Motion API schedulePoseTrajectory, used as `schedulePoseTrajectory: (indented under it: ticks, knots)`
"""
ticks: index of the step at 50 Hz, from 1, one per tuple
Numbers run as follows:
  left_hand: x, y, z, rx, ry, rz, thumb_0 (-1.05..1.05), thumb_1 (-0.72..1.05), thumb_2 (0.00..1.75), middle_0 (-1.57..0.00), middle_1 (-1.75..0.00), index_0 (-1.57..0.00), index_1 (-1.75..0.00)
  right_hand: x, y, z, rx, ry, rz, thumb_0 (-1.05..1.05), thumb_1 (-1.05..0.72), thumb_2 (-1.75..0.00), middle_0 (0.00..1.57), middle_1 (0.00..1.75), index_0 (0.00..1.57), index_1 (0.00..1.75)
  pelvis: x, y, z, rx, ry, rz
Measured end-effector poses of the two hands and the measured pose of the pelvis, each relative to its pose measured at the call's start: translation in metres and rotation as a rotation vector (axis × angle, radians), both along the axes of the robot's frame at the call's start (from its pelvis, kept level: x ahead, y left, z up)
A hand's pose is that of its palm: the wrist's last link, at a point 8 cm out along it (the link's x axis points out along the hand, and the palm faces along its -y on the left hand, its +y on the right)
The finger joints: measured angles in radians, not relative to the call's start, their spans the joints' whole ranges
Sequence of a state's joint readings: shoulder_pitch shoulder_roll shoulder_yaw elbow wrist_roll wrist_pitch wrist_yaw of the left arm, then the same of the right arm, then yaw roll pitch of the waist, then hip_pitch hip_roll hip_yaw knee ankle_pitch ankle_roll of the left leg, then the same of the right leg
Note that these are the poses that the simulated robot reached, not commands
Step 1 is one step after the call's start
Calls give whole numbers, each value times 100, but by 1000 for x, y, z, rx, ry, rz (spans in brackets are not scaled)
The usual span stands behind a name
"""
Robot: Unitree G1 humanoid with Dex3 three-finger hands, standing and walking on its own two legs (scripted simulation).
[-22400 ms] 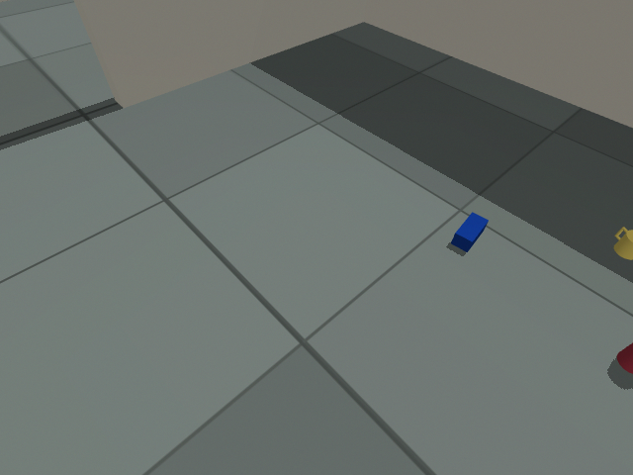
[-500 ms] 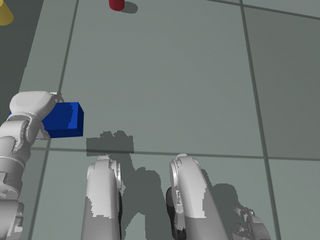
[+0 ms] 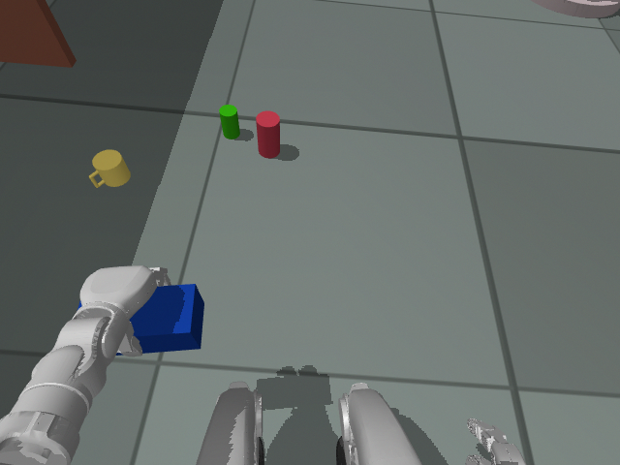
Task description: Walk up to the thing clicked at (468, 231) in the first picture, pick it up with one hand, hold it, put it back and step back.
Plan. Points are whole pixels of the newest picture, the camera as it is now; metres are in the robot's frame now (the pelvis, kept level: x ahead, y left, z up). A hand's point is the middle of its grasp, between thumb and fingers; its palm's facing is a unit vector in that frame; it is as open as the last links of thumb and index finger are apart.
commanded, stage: lift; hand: left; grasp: from above
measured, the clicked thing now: (143, 320) +0.34 +0.25 -0.12
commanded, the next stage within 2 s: hold in 0.56 s
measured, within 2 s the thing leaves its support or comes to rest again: neither
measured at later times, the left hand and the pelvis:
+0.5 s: hand (128, 281) +0.35 +0.22 +0.01, palm faces -0.45 -0.06 -0.89, open 10.5 cm; pelvis +0.04 +0.00 +0.09, yaw +0 degrees
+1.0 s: hand (112, 251) +0.37 +0.23 +0.06, palm faces -0.47 -0.04 -0.88, open 10.5 cm; pelvis +0.07 +0.00 +0.13, yaw +0 degrees
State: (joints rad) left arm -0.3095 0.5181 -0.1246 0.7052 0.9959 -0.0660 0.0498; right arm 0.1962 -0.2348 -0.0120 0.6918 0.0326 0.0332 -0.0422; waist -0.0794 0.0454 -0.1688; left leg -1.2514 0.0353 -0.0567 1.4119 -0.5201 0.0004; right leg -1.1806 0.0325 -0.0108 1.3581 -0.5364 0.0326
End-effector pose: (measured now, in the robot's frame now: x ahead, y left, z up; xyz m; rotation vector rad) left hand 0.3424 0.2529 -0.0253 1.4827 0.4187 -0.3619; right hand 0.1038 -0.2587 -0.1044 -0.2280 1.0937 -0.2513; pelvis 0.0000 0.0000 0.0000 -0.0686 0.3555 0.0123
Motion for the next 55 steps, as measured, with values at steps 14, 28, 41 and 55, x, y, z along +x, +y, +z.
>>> schedulePoseTrajectory:
  ticks: [14, 28, 41, 55]
  knots:
    - [-3, -23, 56, 8, -17, -24, 1, -5, 51, -65, -59, -66, -57, 6, -3, 58, 16, -20, -5, 1, -91, -90, 20, 30, 20, 30, 19, -2, 62, 26, -100, 1]
    - [14, -26, 102, 8, -12, 30, 1, -6, 51, -66, -59, -67, -56, 23, -4, 96, 29, -31, -25, 1, -91, -89, 20, 30, 20, 30, 41, -1, 101, 42, -171, -5]
    - [19, -24, 125, 12, -8, -9, 1, -6, 51, -66, -58, -67, -56, 53, 0, 116, 33, -65, -11, 1, -91, -89, 20, 30, 20, 30, 58, 2, 119, 50, -208, -5]
    - [30, -23, 149, 12, 6, -20, 1, -5, 50, -65, -59, -67, -56, 74, 1, 129, 45, -106, -10, 1, -90, -89, 20, 30, 20, 30, 69, 3, 129, 52, -245, -10]
